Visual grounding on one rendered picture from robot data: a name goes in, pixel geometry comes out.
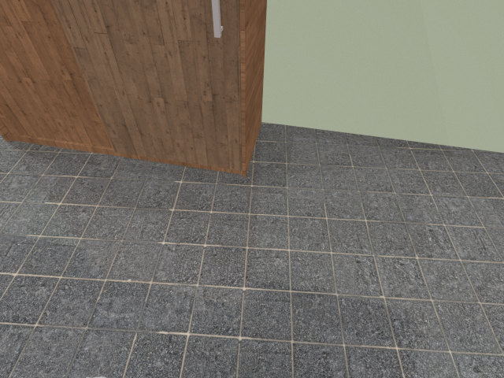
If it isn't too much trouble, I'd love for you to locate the wardrobe door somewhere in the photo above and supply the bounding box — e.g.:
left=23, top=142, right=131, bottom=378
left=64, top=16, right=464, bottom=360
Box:
left=51, top=0, right=243, bottom=171
left=0, top=0, right=113, bottom=147

